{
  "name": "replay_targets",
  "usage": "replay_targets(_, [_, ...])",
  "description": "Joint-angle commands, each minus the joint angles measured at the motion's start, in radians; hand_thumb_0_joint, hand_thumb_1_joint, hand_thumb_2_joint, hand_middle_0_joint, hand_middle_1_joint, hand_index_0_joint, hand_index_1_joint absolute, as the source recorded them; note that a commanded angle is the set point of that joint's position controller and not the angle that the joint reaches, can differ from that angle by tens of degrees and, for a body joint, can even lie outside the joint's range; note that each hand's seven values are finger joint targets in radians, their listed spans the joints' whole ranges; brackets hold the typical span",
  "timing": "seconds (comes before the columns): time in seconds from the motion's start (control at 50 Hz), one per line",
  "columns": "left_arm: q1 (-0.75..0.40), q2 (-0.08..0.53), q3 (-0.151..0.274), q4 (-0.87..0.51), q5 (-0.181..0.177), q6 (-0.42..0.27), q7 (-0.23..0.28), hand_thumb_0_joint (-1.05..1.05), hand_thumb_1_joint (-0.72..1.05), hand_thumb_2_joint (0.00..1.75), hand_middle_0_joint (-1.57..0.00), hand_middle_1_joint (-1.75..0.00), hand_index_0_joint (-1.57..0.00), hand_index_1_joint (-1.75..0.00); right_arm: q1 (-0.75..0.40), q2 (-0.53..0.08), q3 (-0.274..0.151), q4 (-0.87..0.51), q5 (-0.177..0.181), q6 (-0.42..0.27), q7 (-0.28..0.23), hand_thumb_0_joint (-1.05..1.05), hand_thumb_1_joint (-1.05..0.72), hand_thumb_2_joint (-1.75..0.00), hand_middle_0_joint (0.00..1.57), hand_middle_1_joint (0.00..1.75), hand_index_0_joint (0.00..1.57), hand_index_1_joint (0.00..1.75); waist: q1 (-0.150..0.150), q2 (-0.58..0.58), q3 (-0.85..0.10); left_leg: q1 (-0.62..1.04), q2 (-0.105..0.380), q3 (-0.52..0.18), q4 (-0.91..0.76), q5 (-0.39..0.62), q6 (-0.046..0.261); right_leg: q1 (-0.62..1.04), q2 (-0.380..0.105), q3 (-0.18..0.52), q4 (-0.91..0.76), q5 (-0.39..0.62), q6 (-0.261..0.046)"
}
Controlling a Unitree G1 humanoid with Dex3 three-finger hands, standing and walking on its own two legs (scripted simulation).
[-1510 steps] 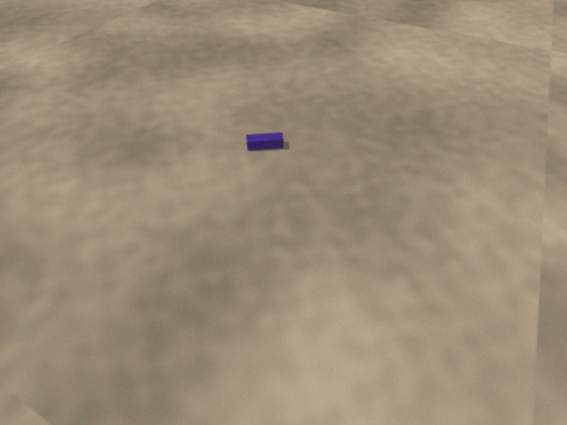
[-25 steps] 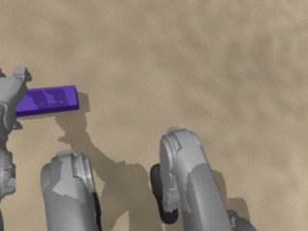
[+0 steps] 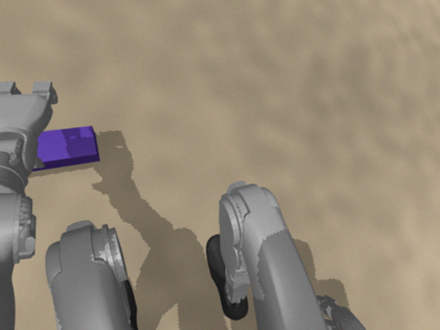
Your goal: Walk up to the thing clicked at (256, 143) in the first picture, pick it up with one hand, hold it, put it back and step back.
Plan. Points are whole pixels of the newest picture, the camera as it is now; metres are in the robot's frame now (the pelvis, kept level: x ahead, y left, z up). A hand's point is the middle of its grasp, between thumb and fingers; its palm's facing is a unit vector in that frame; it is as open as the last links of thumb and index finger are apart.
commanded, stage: approach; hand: left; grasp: from above
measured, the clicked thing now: (45, 150) +0.50 +0.25 -0.29
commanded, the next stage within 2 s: close in in 0.24 s
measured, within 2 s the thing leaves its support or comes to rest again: neither
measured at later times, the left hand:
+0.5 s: hand (27, 145) +0.48 +0.25 -0.18, palm faces -0.46 -0.03 -0.89, open 13.3 cm
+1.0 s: hand (42, 153) +0.48 +0.24 -0.24, palm faces -0.48 -0.05 -0.88, open 13.6 cm
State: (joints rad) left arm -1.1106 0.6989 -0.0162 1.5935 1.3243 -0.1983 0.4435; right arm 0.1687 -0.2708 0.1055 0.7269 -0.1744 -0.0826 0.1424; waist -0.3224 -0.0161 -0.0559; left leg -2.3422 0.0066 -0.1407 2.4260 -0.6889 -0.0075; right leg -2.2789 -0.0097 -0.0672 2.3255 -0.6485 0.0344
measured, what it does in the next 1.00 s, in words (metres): stands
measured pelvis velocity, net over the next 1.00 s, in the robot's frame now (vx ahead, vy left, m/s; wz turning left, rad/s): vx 0.01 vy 0.00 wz -0.05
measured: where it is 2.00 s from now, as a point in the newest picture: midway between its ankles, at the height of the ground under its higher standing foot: (180, 312)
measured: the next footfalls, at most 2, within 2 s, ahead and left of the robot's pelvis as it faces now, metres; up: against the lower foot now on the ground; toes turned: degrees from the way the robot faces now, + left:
none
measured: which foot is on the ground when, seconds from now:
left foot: down 0.00-1.00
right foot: down 0.00-1.00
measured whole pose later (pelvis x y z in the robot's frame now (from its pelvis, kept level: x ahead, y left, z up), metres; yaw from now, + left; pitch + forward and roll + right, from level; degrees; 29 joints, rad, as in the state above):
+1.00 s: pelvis +0.01 +0.00 -0.02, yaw -3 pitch +32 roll -10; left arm -1.08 0.84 0.06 1.70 1.34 -0.23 0.55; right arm 0.18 -0.30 0.19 0.70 -0.24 -0.16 0.21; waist -0.38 -0.07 0.07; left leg -2.37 0.01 -0.19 2.52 -0.72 -0.01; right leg -2.30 0.01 -0.10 2.38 -0.66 0.05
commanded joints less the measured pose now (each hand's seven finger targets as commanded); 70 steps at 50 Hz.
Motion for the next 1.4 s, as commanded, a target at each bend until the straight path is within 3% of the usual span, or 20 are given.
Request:
replay_targets(0.0, [-0.297,0.219,0.051,-0.056,-0.010,0.054,0.060,0.00,-0.50,1.06,-0.09,-1.08,-0.09,-1.08,0.216,-0.264,-0.057,-0.014,0.003,-0.001,-0.013,0.00,-0.90,-0.90,0.20,0.30,0.20,0.30,-0.010,0.340,-0.626,0.492,-0.025,0.104,-0.265,0.174,0.033,0.340,0.037,-0.096,-0.216,0.205,-0.073])
replay_targets(0.12, [-0.243,0.289,0.096,-0.117,-0.059,0.086,0.028,0.00,-0.52,1.08,-0.09,-1.09,-0.09,-1.09,0.202,-0.264,-0.048,-0.032,0.018,0.001,-0.008,0.00,-0.90,-0.89,0.20,0.30,0.20,0.30,0.019,0.295,-0.658,0.428,-0.023,0.120,-0.232,0.198,0.050,0.434,0.042,-0.074,-0.219,0.235,-0.060])
replay_targets(0.2, [-0.269,0.254,0.080,-0.173,-0.084,0.054,-0.017,0.00,-0.51,1.07,-0.08,-1.09,-0.09,-1.09,0.218,-0.273,-0.059,-0.036,0.015,-0.002,-0.004,0.00,-0.90,-0.89,0.20,0.30,0.20,0.30,-0.023,0.275,-0.627,0.409,-0.020,0.103,-0.219,0.166,0.047,0.417,0.040,-0.084,-0.219,0.201,-0.061])
replay_targets(0.28, [-0.288,0.281,0.098,-0.266,-0.077,-0.012,-0.036,0.00,-0.49,1.11,-0.09,-1.14,-0.10,-1.13,0.247,-0.286,-0.076,-0.027,0.007,-0.001,-0.008,0.00,-0.90,-0.90,0.20,0.30,0.20,0.30,-0.019,0.308,-0.650,0.450,-0.022,0.094,-0.212,0.158,0.031,0.411,0.039,-0.096,-0.224,0.173,-0.069])
replay_targets(0.3, [-0.298,0.211,0.053,-0.296,-0.076,-0.024,-0.042,0.00,-0.48,1.13,-0.11,-1.15,-0.11,-1.15,0.254,-0.270,-0.076,-0.022,0.006,-0.003,-0.005,0.00,-0.90,-0.90,0.20,0.30,0.20,0.30,-0.028,0.325,-0.667,0.470,-0.019,0.095,-0.207,0.170,0.027,0.415,0.040,-0.096,-0.216,0.188,-0.069])
replay_targets(0.36, [-0.306,0.210,0.045,-0.334,-0.075,-0.043,-0.021,0.00,-0.49,1.05,-0.08,-1.11,-0.09,-1.09,0.260,-0.268,-0.085,-0.006,0.009,-0.001,-0.005,0.00,-0.90,-0.90,0.20,0.30,0.20,0.30,-0.014,0.354,-0.704,0.494,-0.020,0.095,-0.215,0.177,0.025,0.403,0.040,-0.100,-0.219,0.200,-0.066])
replay_targets(0.44, [-0.289,0.171,0.023,-0.167,-0.038,-0.025,0.009,0.00,-0.45,1.15,-0.11,-1.15,-0.12,-1.14,0.260,-0.270,-0.078,0.008,0.000,0.000,-0.002,0.00,-0.90,-0.89,0.20,0.30,0.20,0.30,-0.038,0.310,-0.600,0.480,-0.018,0.083,-0.224,0.156,0.026,0.328,0.045,-0.117,-0.212,0.185,-0.070])
replay_targets(0.46, [-0.316,0.215,0.045,-0.198,-0.032,-0.026,0.024,0.00,-0.45,1.15,-0.11,-1.15,-0.12,-1.14,0.264,-0.277,-0.075,0.006,0.002,0.000,-0.004,0.00,-0.90,-0.89,0.20,0.30,0.20,0.30,-0.023,0.343,-0.628,0.487,-0.019,0.086,-0.226,0.178,0.027,0.346,0.043,-0.114,-0.212,0.205,-0.069])
replay_targets(0.5, [-0.285,0.195,0.033,-0.109,-0.029,-0.012,0.037,0.00,-0.44,1.13,-0.11,-1.15,-0.12,-1.14,0.240,-0.273,-0.062,0.009,-0.005,-0.008,0.003,0.00,-0.90,-0.89,0.20,0.30,0.20,0.30,-0.024,0.319,-0.566,0.465,-0.020,0.086,-0.228,0.163,0.029,0.317,0.045,-0.118,-0.202,0.193,-0.071])
replay_targets(0.56, [-0.314,0.211,0.042,-0.068,-0.013,-0.008,0.050,0.00,-0.42,1.15,-0.12,-1.15,-0.13,-1.14,0.238,-0.285,-0.052,-0.003,-0.015,-0.022,0.006,0.00,-0.90,-0.89,0.20,0.30,0.20,0.30,-0.053,0.310,-0.525,0.453,-0.020,0.083,-0.214,0.143,0.032,0.297,0.041,-0.122,-0.196,0.180,-0.069])
replay_targets(0.64, [-0.294,0.260,0.075,-0.091,-0.007,-0.006,0.074,0.00,-0.48,1.09,-0.09,-1.08,-0.09,-1.08,0.230,-0.290,-0.046,-0.014,-0.023,-0.034,0.017,0.00,-0.90,-0.90,0.20,0.30,0.20,0.30,-0.038,0.356,-0.600,0.495,-0.018,0.081,-0.215,0.189,0.027,0.347,0.043,-0.124,-0.181,0.218,-0.067])
replay_targets(0.76, [-0.302,0.264,0.055,0.004,-0.006,-0.015,0.100,0.00,-0.51,1.07,-0.08,-1.04,-0.08,-1.05,0.210,-0.295,-0.017,-0.013,-0.041,-0.053,0.028,0.00,-0.90,-0.90,0.20,0.30,0.20,0.30,-0.076,0.302,-0.523,0.402,-0.014,0.083,-0.172,0.137,0.041,0.354,0.052,-0.113,-0.184,0.187,-0.057])
replay_targets(0.8, [-0.304,0.311,0.092,-0.026,-0.008,-0.025,0.120,0.00,-0.52,1.06,-0.08,-1.04,-0.07,-1.04,0.208,-0.312,-0.015,-0.028,-0.044,-0.064,0.030,0.00,-0.90,-0.90,0.20,0.30,0.20,0.30,-0.068,0.346,-0.550,0.450,-0.013,0.072,-0.186,0.151,0.031,0.349,0.049,-0.129,-0.173,0.193,-0.062])
replay_targets(0.86, [-0.290,0.279,0.065,0.001,0.002,-0.029,0.134,0.00,-0.51,1.05,-0.08,-1.04,-0.07,-1.04,0.205,-0.312,-0.005,-0.017,-0.054,-0.074,0.042,0.00,-0.90,-0.90,0.20,0.30,0.20,0.30,-0.084,0.364,-0.534,0.472,-0.007,0.064,-0.175,0.161,0.026,0.333,0.056,-0.141,-0.154,0.208,-0.063])
replay_targets(0.9, [-0.313,0.330,0.088,-0.052,-0.004,-0.035,0.150,0.00,-0.49,1.09,-0.09,-1.05,-0.08,-1.05,0.202,-0.321,0.001,-0.027,-0.058,-0.078,0.045,0.00,-0.90,-0.90,0.20,0.30,0.20,0.30,-0.076,0.396,-0.589,0.491,-0.006,0.063,-0.168,0.178,0.025,0.374,0.058,-0.140,-0.155,0.228,-0.062])
replay_targets(1.02, [-0.267,0.389,0.147,0.013,0.010,-0.026,0.185,0.00,-0.50,1.08,-0.09,-1.02,-0.07,-1.03,0.219,-0.349,0.013,-0.016,-0.079,-0.091,0.069,0.00,-0.89,-0.90,0.20,0.30,0.20,0.30,-0.102,0.388,-0.519,0.474,0.000,0.049,-0.150,0.222,0.021,0.378,0.059,-0.157,-0.139,0.269,-0.058])
replay_targets(1.16, [-0.258,0.403,0.140,0.001,0.009,-0.033,0.191,0.00,-0.50,1.08,-0.09,-1.03,-0.08,-1.04,0.198,-0.363,0.028,-0.026,-0.096,-0.102,0.089,0.00,-0.90,-0.90,0.20,0.30,0.20,0.30,-0.113,0.405,-0.537,0.477,0.006,0.040,-0.126,0.220,0.025,0.420,0.065,-0.161,-0.133,0.286,-0.052])
replay_targets(1.26, [-0.249,0.374,0.116,0.068,-0.001,-0.035,0.190,0.00,-0.49,1.05,-0.09,-1.01,-0.08,-1.02,0.189,-0.364,0.050,-0.018,-0.105,-0.113,0.103,0.00,-0.90,-0.90,0.20,0.30,0.20,0.30,-0.142,0.388,-0.438,0.456,0.007,0.029,-0.120,0.203,0.020,0.370,0.066,-0.183,-0.127,0.265,-0.051])
replay_targets(1.32, [-0.274,0.425,0.132,0.008,0.008,-0.044,0.202,0.00,-0.51,1.03,-0.08,-1.00,-0.07,-1.01,0.181,-0.376,0.054,-0.027,-0.106,-0.118,0.106,0.00,-0.90,-0.90,0.20,0.30,0.20,0.30,-0.128,0.424,-0.485,0.497,0.012,0.021,-0.130,0.215,0.015,0.399,0.069,-0.186,-0.126,0.273,-0.053])
replay_targets(1.38, [-0.250,0.396,0.106,0.059,0.007,-0.043,0.212,0.00,-0.50,1.04,-0.08,-1.01,-0.07,-1.02,0.157,-0.371,0.064,-0.029,-0.107,-0.127,0.112,0.00,-0.90,-0.90,0.20,0.30,0.20,0.30,-0.135,0.394,-0.446,0.455,0.014,0.019,-0.126,0.179,0.019,0.390,0.075,-0.188,-0.131,0.251,-0.050])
